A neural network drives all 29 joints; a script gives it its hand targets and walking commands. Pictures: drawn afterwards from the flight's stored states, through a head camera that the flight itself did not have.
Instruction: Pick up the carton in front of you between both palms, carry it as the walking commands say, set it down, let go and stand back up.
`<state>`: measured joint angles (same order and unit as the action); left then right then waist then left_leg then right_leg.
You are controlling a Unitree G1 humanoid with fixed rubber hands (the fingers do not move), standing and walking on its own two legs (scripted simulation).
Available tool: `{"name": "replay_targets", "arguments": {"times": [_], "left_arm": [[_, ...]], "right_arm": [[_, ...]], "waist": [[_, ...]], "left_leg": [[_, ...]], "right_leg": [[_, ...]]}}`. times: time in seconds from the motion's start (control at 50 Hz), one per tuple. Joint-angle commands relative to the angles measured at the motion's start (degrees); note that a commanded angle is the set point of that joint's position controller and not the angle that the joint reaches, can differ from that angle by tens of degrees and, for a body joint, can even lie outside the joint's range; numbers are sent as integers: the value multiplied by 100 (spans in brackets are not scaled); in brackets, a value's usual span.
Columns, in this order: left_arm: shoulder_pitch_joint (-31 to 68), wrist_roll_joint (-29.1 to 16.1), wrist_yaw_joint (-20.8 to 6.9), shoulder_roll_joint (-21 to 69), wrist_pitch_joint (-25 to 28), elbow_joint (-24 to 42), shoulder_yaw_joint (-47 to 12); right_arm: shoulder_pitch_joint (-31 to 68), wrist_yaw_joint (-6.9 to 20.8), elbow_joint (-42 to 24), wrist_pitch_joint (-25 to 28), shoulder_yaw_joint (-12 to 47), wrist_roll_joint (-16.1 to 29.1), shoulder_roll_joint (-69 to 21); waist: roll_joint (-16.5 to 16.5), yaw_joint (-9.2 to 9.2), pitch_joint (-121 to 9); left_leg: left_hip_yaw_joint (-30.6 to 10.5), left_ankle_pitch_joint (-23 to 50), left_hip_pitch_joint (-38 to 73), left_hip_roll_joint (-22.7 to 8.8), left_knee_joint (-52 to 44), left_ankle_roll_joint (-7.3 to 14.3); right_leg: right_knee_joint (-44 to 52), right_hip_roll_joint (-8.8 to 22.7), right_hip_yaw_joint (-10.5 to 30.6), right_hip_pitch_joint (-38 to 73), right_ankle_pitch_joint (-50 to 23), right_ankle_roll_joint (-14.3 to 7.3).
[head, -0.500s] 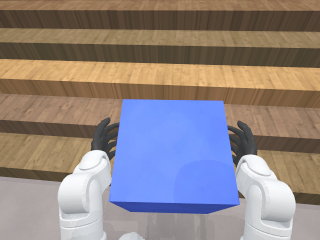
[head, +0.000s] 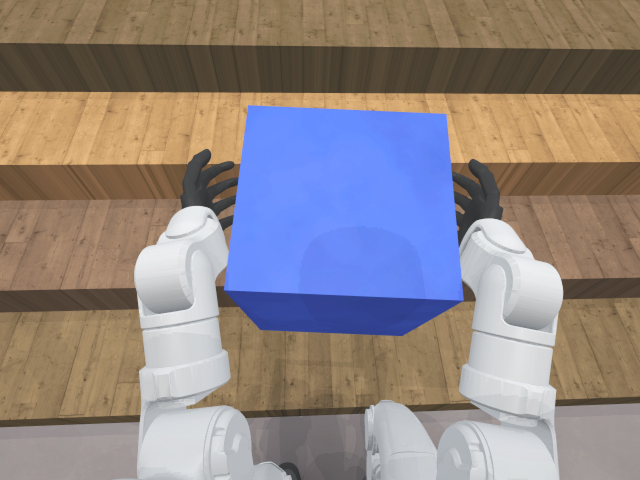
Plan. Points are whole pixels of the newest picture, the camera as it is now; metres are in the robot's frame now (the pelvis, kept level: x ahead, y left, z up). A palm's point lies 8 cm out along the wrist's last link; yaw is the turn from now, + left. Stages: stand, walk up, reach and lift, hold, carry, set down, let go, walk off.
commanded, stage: carry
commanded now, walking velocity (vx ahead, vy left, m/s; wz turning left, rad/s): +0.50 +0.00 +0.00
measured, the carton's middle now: (337, 240) +0.38 -0.01 +0.04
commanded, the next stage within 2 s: none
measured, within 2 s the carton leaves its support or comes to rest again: neither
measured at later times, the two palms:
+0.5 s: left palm out of the picture +0.69 +0.11 +0.24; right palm out of the picture +0.73 -0.19 +0.23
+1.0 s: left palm out of the picture +1.05 +0.01 +0.44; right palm out of the picture +1.01 -0.30 +0.44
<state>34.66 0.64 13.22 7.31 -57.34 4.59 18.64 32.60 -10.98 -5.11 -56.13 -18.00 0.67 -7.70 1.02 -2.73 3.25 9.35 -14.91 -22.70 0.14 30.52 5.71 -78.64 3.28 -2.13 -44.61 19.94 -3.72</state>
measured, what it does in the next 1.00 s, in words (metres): climbs: right foot 0.15 m higher, then left foot 0.15 m higher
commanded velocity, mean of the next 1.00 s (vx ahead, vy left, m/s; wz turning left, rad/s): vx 0.50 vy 0.00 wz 0.00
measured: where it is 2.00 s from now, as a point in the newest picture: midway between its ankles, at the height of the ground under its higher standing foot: (385, 8)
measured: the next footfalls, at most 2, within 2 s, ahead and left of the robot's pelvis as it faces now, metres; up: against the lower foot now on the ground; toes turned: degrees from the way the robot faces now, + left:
right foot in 0.28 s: +0.45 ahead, -0.12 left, +0.15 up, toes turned -3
left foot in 0.74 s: +0.70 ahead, +0.01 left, +0.30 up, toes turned +7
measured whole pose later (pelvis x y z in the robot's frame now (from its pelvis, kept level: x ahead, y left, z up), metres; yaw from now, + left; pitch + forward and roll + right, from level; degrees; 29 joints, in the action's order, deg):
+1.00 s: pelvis +0.68 -0.10 +0.28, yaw +1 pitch +2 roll +4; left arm 36.7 5.1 11.3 8.2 -64.9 8.0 26.0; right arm 40.0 -15.8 -3.1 -67.0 -13.8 3.0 -5.1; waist 0.1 -10.8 0.2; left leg 7.6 -21.2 -17.9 2.2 36.9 3.6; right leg -110.1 0.2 6.7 -53.6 20.3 -6.3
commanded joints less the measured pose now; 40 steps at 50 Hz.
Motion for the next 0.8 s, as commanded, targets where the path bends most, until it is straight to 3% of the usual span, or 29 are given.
{"name": "replay_targets", "arguments": {"times": [0.0,0.04,0.08,0.12,0.16,0.18,0.2,0.22,0.24,0.26,0.28,0.3,0.32,0.34,0.36,0.4,0.46,0.48,0.5,0.52,0.56,0.6,0.62,0.66,0.68,0.7,0.72,0.76,0.78], "left_arm": [[2843,-608,-7,3915,172,204,-3398],[2837,-655,-18,3780,158,399,-3423],[2708,-606,-3,3609,101,540,-3372],[2486,-597,23,3471,5,704,-3336],[2266,-497,81,3289,-73,683,-3225],[2275,-496,106,3239,-105,729,-3202],[2183,-465,132,3222,-140,648,-3200],[2098,-527,144,3168,-138,574,-3242],[2148,-622,97,3258,-159,659,-3363],[2296,-792,19,3498,-171,823,-3571],[2505,-1004,-78,3767,-172,926,-3814],[2598,-1201,-108,3781,-106,888,-4109],[2673,-1426,-166,4076,-84,973,-4422],[2958,-1639,-213,4184,-22,1220,-4500],[3314,-1832,-288,4357,10,1316,-4614],[3557,-1970,-438,4664,22,1281,-4763],[3103,-1708,-521,4469,-78,849,-4479],[2952,-1636,-505,4347,-111,772,-4340],[2851,-1516,-480,4206,-178,708,-4261],[2787,-1395,-439,4037,-253,616,-4083],[2593,-1200,-353,3689,-415,459,-3719],[2624,-1070,-279,3367,-554,269,-3344],[2704,-1046,-248,3253,-626,234,-3202],[2872,-1070,-190,3033,-740,293,-2861],[2883,-972,-160,2856,-817,238,-2763],[2825,-841,-133,2718,-870,170,-2554],[2938,-757,-108,2714,-894,285,-2422],[3233,-605,-92,2695,-951,477,-2225],[3221,-576,-94,2723,-957,456,-2195]], "right_arm": [[3218,-6,-571,118,3613,983,-3859],[3065,-23,-631,100,3601,987,-3701],[3060,-29,-802,47,3665,1043,-3591],[2871,-24,-979,-41,3747,1158,-3501],[2791,-34,-1116,-136,3786,1191,-3445],[2760,-40,-1102,-154,3831,1241,-3574],[2891,-42,-1108,-187,3846,1253,-3611],[2622,-39,-1029,-254,3765,1254,-3503],[2727,-41,-1205,-247,3714,1169,-3439],[2845,-48,-1319,-238,3613,1053,-3400],[2821,-66,-1306,-228,3445,821,-3413],[2386,-107,-1092,-225,3164,545,-3312],[2173,-166,-966,-241,2821,316,-3134],[2189,-158,-940,-231,2866,309,-3231],[2257,-132,-920,-200,2788,207,-3268],[2386,-107,-815,-191,2796,63,-3350],[2345,-77,-599,-215,2991,-8,-3371],[2297,-57,-509,-263,3089,44,-3329],[2247,-56,-464,-314,3124,13,-3342],[2398,-67,-427,-383,3172,101,-3337],[2546,-167,-364,-531,3173,187,-3210],[2804,-300,-238,-708,3093,177,-3014],[3009,-353,-226,-793,3066,213,-3010],[3543,-399,-310,-969,3213,498,-3147],[3615,-449,-219,-1030,3263,518,-3116],[3789,-491,-226,-1083,3279,585,-3172],[3922,-498,-255,-1126,3353,725,-3334],[4339,-472,-347,-1105,3454,928,-3691],[4170,-439,-357,-1084,3547,1007,-3775]], "waist": [[-724,-204,-3283],[-855,-406,-3087],[-759,-452,-2709],[-622,-511,-2101],[-372,-177,-1608],[-229,2,-1701],[-347,222,-1666],[-1012,625,-2445],[-1680,1332,-3196],[-1473,1896,-3758],[-287,1782,-3933],[1766,1014,-5063],[1142,999,-5314],[670,756,-4738],[156,600,-4202],[33,581,-3396],[-364,673,-2957],[-400,650,-2701],[-183,865,-2597],[-112,852,-2477],[10,923,-2190],[35,625,-1683],[188,585,-1369],[639,559,-1209],[968,429,-1611],[1195,256,-2074],[1394,27,-2438],[1135,-459,-3245],[1011,-1071,-3694]], "left_leg": [[-2081,3121,4137,-1682,-276,884],[-2422,2678,4665,-1839,-386,1081],[-2553,2594,4838,-1951,-520,1077],[-2598,2742,5009,-2057,-923,1009],[-1771,2247,4056,-1628,-1540,556],[-1122,2693,2912,-1381,-2089,441],[-461,4030,1624,-1040,-2339,309],[-138,7919,936,-984,-1614,481],[-131,10000,1014,-1094,-96,376],[-85,10009,1245,-974,1826,84],[-461,4843,618,-94,4114,-257],[-1475,-6,-945,1064,6779,-507],[-2087,375,-799,808,7674,-291],[-2019,464,-1132,697,7787,-240],[-1812,387,-1561,384,7577,-146],[-1650,504,-2233,157,7799,68],[-1245,26,-3229,-89,7356,125],[-961,-321,-3529,-112,7262,108],[-627,-480,-4174,-24,8079,135],[-568,-792,-4920,-77,8611,206],[-534,-1149,-6235,-191,9502,323],[-242,-942,-6010,-345,8518,233],[41,-692,-5640,-338,7964,146],[470,-825,-3885,-246,6185,112],[798,-370,-2861,-43,5662,191],[934,-87,-1958,174,5120,406],[1017,213,-1209,427,4504,445],[1201,779,-531,807,2784,302],[1245,1243,589,1024,842,170]], "right_leg": [[-996,78,-134,-2044,196,-39],[-2138,81,-169,-3239,659,-145],[-2988,153,-142,-4151,948,-225],[-3963,159,-32,-5171,1910,-334],[-2454,307,-339,-4323,1919,-397],[-951,405,-458,-2533,1316,-403],[328,133,-936,-594,572,-453],[454,-485,-1461,1391,-283,-455],[867,-804,-1584,2714,-642,-425],[2277,-1108,-1356,3705,-1147,-338],[3911,-681,124,4502,-2375,-688],[4895,1438,4340,5536,-4135,-1758],[5168,1282,4732,5278,-3608,-1792],[4812,1070,4049,5038,-3879,-1544],[4706,1139,3573,4646,-3302,-1310],[4998,974,3039,4023,-1517,-1206],[5325,995,2149,4608,-1774,-1213],[5448,1098,2082,4718,-2032,-1282],[5610,1151,2099,5020,-2655,-1391],[5573,1167,1991,5433,-2853,-1337],[5552,1104,1810,6031,-2529,-1203],[5962,632,1152,5168,-1578,-770],[6270,479,812,4475,-1644,-662],[7341,326,249,3366,-3009,-742],[7088,163,-519,3255,-5250,-640],[6677,209,-792,3397,-7969,-628],[6212,391,-782,3509,-9847,-622],[4141,376,-929,4884,-12280,-27],[2527,97,-1072,5056,-12490,449]]}}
